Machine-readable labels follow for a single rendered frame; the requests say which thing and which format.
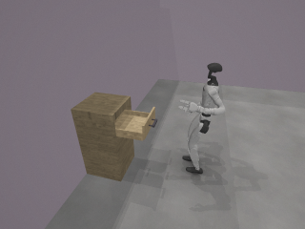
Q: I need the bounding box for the robot left upper arm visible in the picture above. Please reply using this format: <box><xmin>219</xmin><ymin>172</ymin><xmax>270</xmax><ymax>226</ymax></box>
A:
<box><xmin>207</xmin><ymin>86</ymin><xmax>226</xmax><ymax>111</ymax></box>

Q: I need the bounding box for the left robot thigh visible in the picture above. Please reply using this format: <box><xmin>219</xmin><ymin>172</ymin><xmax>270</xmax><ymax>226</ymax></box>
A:
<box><xmin>188</xmin><ymin>120</ymin><xmax>210</xmax><ymax>151</ymax></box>

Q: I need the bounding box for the robot left forearm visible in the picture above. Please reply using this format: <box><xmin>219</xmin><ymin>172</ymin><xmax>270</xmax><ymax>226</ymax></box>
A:
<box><xmin>196</xmin><ymin>106</ymin><xmax>225</xmax><ymax>115</ymax></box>

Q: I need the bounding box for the right robot thigh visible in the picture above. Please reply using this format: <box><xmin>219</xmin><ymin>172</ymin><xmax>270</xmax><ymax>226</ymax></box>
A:
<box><xmin>188</xmin><ymin>113</ymin><xmax>201</xmax><ymax>139</ymax></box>

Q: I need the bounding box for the handle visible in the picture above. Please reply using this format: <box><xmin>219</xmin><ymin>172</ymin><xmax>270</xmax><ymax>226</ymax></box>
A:
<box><xmin>149</xmin><ymin>118</ymin><xmax>158</xmax><ymax>128</ymax></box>

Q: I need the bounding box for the cabinet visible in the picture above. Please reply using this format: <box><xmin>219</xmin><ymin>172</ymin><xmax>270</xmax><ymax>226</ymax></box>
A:
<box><xmin>71</xmin><ymin>92</ymin><xmax>134</xmax><ymax>181</ymax></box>

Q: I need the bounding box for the drawer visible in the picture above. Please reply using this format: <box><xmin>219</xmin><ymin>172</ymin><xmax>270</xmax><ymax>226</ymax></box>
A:
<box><xmin>114</xmin><ymin>107</ymin><xmax>155</xmax><ymax>141</ymax></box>

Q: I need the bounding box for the robot left hand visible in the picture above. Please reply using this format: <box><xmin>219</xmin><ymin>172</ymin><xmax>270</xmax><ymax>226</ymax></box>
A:
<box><xmin>178</xmin><ymin>100</ymin><xmax>198</xmax><ymax>112</ymax></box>

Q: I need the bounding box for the robot thigh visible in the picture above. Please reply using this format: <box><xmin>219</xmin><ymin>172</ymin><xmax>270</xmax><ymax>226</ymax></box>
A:
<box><xmin>188</xmin><ymin>120</ymin><xmax>210</xmax><ymax>151</ymax></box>
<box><xmin>188</xmin><ymin>113</ymin><xmax>201</xmax><ymax>139</ymax></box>

